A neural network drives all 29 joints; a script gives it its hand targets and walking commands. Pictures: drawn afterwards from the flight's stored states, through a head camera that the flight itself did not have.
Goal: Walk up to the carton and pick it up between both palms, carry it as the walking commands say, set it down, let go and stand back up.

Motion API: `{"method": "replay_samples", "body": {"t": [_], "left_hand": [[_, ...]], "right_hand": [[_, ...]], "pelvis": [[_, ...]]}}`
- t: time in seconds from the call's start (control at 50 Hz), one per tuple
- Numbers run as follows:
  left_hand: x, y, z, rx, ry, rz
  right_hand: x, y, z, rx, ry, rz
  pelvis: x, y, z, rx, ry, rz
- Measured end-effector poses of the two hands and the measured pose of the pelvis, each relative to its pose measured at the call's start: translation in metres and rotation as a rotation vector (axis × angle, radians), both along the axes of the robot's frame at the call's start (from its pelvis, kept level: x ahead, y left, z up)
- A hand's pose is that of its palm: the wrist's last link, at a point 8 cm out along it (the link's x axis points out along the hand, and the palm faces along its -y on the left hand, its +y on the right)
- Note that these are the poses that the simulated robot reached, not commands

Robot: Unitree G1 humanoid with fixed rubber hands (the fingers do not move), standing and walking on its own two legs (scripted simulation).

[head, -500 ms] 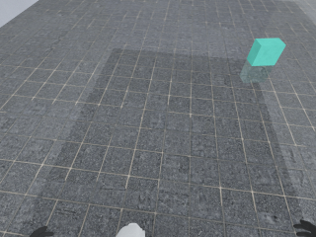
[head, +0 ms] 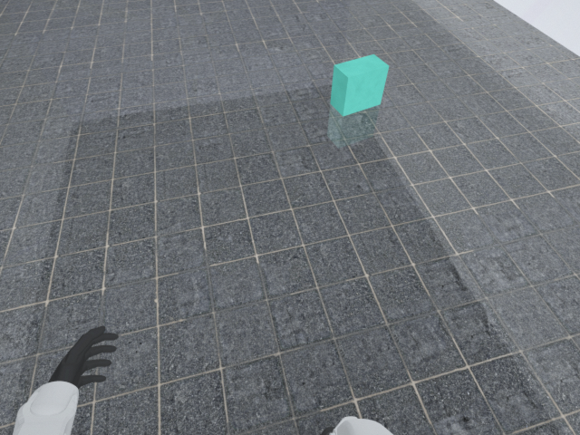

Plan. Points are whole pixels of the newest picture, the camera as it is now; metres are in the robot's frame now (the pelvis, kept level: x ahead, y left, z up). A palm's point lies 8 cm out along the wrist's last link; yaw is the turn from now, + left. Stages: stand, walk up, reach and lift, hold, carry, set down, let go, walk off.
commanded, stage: walk up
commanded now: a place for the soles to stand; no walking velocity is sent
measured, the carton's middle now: (358, 85) +1.86 -0.45 -0.64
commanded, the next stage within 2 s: none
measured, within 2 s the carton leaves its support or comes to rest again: neither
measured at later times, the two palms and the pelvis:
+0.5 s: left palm (120, 246) +0.45 +0.32 -0.08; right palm (522, 256) +0.36 -0.37 -0.02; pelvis +0.31 +0.00 +0.01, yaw -6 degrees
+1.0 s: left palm (192, 150) +0.69 +0.22 -0.06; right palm (494, 160) +0.64 -0.46 -0.07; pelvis +0.59 -0.12 +0.01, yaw -5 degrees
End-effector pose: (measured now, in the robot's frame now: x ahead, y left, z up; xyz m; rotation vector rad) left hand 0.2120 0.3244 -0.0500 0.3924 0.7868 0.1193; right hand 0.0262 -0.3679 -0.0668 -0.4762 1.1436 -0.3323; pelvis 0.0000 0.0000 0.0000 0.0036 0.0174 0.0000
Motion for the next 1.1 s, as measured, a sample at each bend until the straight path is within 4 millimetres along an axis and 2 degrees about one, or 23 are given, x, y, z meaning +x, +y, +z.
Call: {"method": "replay_samples", "body": {"t": [0.12, 0.18, 0.24, 0.28, 0.32, 0.36, 0.44, 0.52, 0.64, 0.7, 0.74, 0.78, 0.82, 0.92, 1.02, 1.06, 1.1], "left_hand": [[-0.022, 0.010, -0.013, 0.015, 0.181, 0.112], [-0.025, 0.019, -0.019, 0.018, 0.247, 0.152], [-0.013, 0.030, -0.031, 0.012, 0.302, 0.181], [0.007, 0.037, -0.043, 0.013, 0.327, 0.175], [0.038, 0.038, -0.055, 0.015, 0.337, 0.152], [0.079, 0.032, -0.057, 0.012, 0.325, 0.108], [0.173, 0.014, -0.045, -0.009, 0.256, 0.014], [0.265, -0.007, -0.027, -0.022, 0.194, -0.059], [0.403, -0.060, -0.003, -0.017, 0.086, -0.154], [0.468, -0.093, 0.005, 0.005, 0.020, -0.186], [0.498, -0.108, 0.007, 0.028, -0.023, -0.181], [0.509, -0.117, 0.007, 0.039, -0.020, -0.153], [0.509, -0.119, 0.007, 0.043, 0.013, -0.109], [0.493, -0.115, 0.001, 0.055, 0.120, -0.011], [0.482, -0.108, -0.017, 0.048, 0.236, 0.069], [0.488, -0.108, -0.028, 0.037, 0.274, 0.090], [0.502, -0.108, -0.042, 0.030, 0.300, 0.089]], "right_hand": [[0.122, 0.022, -0.003, 0.081, -0.054, 0.121], [0.181, 0.030, -0.001, 0.087, -0.061, 0.170], [0.247, 0.038, 0.004, 0.076, -0.103, 0.209], [0.289, 0.039, 0.008, 0.044, -0.158, 0.220], [0.317, 0.034, 0.012, 0.002, -0.216, 0.204], [0.330, 0.027, 0.022, -0.014, -0.247, 0.156], [0.336, 0.012, 0.039, -0.042, -0.235, 0.072], [0.332, -0.008, 0.044, -0.051, -0.169, 0.003], [0.337, -0.047, 0.029, -0.042, -0.048, -0.107], [0.354, -0.072, 0.012, -0.036, 0.003, -0.140], [0.375, -0.085, -0.003, -0.022, 0.027, -0.144], [0.408, -0.088, -0.010, 0.010, 0.009, -0.137], [0.447, -0.089, -0.013, 0.043, -0.019, -0.107], [0.536, -0.092, -0.012, 0.097, -0.032, -0.015], [0.630, -0.097, -0.005, 0.093, -0.057, 0.065], [0.671, -0.100, 0.000, 0.077, -0.088, 0.090], [0.710, -0.106, 0.003, 0.040, -0.138, 0.110]], "pelvis": [[0.073, -0.002, 0.012, -0.029, 0.003, -0.008], [0.112, 0.000, 0.011, -0.040, 0.001, -0.007], [0.155, 0.004, 0.006, -0.044, -0.006, -0.007], [0.187, 0.010, -0.003, -0.040, -0.015, -0.021], [0.212, 0.014, -0.011, -0.024, -0.022, -0.033], [0.234, 0.013, -0.008, -0.001, -0.026, -0.055], [0.277, 0.007, 0.004, 0.025, -0.032, -0.094], [0.320, -0.004, 0.013, 0.029, -0.030, -0.113], [0.391, -0.036, 0.011, 0.041, -0.029, -0.123], [0.430, -0.060, 0.001, 0.043, -0.023, -0.126], [0.452, -0.076, -0.007, 0.027, -0.022, -0.137], [0.471, -0.088, -0.005, 0.019, -0.017, -0.138], [0.491, -0.096, 0.001, 0.007, -0.017, -0.133], [0.544, -0.114, 0.010, -0.020, -0.012, -0.109], [0.598, -0.125, 0.009, -0.036, -0.019, -0.091], [0.623, -0.127, 0.005, -0.039, -0.022, -0.085], [0.650, -0.127, -0.004, -0.037, -0.027, -0.093]]}}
